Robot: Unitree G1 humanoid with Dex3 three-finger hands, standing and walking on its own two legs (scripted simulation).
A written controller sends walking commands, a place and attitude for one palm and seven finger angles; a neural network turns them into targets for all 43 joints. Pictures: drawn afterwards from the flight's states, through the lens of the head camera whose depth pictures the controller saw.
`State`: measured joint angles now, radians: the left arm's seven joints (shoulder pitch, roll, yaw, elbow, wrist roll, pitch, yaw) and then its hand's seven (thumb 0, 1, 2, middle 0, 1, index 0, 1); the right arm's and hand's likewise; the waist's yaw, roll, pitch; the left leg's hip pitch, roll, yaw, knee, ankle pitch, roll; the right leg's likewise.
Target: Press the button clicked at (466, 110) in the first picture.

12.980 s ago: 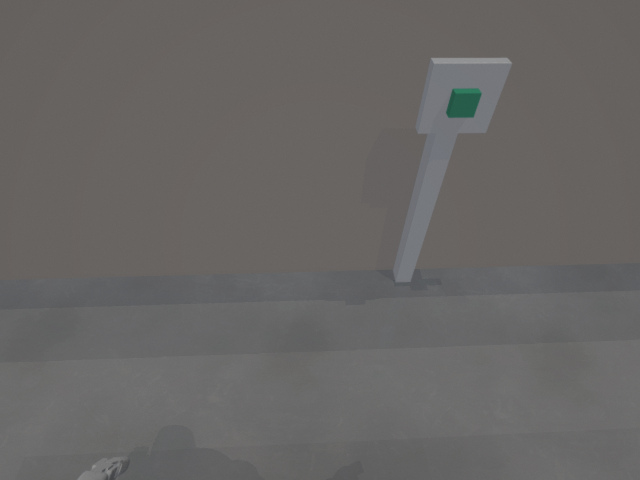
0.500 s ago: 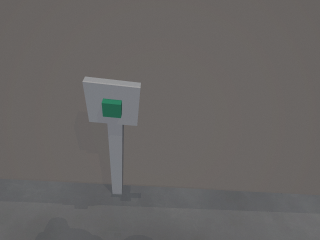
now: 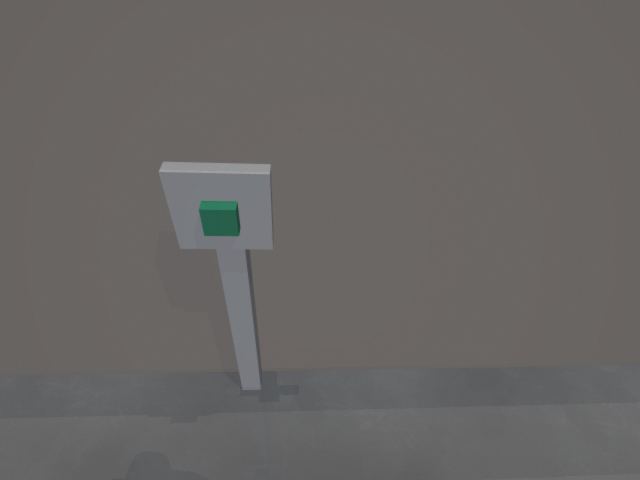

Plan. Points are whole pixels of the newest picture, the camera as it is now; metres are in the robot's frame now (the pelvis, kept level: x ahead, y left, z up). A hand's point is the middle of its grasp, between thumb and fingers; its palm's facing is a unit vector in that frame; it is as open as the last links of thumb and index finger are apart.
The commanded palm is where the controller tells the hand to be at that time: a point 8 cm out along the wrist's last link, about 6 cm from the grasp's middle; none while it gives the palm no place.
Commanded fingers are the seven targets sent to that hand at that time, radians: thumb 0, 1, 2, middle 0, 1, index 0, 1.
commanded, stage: look again from close up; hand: left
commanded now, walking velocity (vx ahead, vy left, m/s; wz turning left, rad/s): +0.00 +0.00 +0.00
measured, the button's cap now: (220, 217) +0.55 +0.19 +0.01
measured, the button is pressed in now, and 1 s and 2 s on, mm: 0 0 0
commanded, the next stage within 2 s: shuffle to correct the standing spot in 0.46 s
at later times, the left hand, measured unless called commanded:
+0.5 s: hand out of the picture -0.12 +0.16 -0.18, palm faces +0.15 -0.98 -0.14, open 7.4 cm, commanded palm none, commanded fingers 0.00 0.90 0.90 -0.20 -0.30 -0.20 -0.30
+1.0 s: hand out of the picture +0.01 +0.25 -0.20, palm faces +0.06 -0.99 -0.14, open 7.4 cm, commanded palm none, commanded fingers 0.00 0.90 0.90 -0.20 -0.30 -0.20 -0.30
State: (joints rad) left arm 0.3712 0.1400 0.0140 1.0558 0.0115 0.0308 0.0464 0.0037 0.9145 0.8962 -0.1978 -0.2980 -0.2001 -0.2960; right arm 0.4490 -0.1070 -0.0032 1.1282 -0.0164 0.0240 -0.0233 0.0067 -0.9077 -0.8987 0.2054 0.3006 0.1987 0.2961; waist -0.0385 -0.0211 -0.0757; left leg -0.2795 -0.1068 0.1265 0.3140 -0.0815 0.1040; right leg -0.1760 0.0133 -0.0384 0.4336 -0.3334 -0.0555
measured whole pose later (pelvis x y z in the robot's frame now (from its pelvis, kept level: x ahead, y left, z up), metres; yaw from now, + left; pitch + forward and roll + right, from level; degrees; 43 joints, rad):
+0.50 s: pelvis +0.00 +0.03 -0.01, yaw +3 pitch -1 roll -3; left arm 0.50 0.09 0.02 1.15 0.01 0.00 0.06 0.00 0.91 0.90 -0.20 -0.30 -0.20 -0.30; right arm 0.29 -0.15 -0.03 1.09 0.00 0.03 -0.03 0.02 -0.93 -0.90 0.20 0.30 0.20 0.30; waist 0.02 0.00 0.00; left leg -0.32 -0.09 0.08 0.51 -0.20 0.01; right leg -0.16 -0.01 -0.07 0.47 -0.30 0.00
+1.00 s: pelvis +0.02 +0.07 +0.00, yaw +1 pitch +0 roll -1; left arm 0.31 0.20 0.06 1.06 0.03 0.03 0.01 0.01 0.91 0.90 -0.20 -0.30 -0.20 -0.30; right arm 0.38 -0.09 -0.01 1.07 -0.03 -0.02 -0.04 0.01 -0.92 -0.90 0.20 0.30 0.20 0.30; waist 0.00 -0.09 0.00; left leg -0.25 -0.02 0.05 0.53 -0.29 0.06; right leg -0.53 -0.03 0.03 1.15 -0.31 -0.03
